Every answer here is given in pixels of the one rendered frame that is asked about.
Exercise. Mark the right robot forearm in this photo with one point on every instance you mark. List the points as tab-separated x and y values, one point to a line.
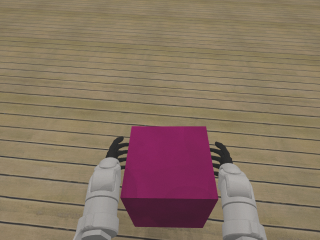
240	216

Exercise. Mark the left robot forearm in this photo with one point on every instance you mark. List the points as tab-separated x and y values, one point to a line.
99	220

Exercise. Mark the carton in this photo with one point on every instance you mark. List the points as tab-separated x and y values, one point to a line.
169	179

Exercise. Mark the robot left hand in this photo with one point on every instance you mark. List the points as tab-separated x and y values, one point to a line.
114	153

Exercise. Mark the robot right hand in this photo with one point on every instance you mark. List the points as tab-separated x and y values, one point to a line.
224	156

